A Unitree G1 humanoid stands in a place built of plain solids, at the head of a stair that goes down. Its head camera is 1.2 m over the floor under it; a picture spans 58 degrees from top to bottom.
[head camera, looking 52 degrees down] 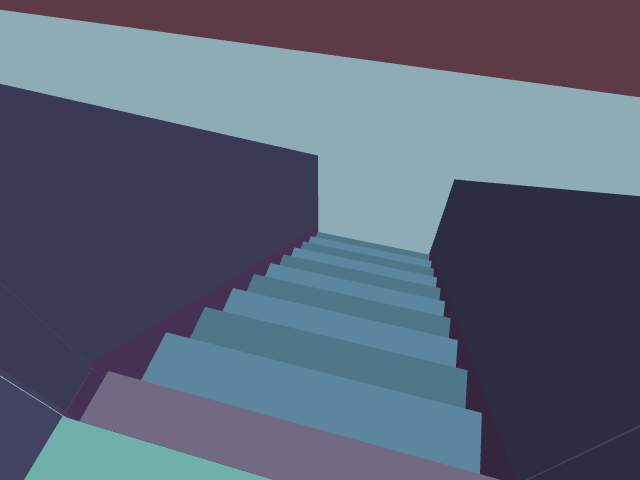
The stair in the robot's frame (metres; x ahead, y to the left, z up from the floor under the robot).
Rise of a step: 0.21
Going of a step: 0.23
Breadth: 1.09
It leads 15 degrees to the right of straight ahead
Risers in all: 11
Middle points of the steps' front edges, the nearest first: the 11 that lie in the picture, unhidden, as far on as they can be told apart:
0.33 0.07 0.00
0.55 0.02 -0.21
0.77 -0.04 -0.42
0.99 -0.10 -0.63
1.21 -0.16 -0.84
1.43 -0.21 -1.04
1.65 -0.27 -1.25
1.87 -0.33 -1.46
2.09 -0.39 -1.67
2.31 -0.45 -1.88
2.54 -0.50 -2.09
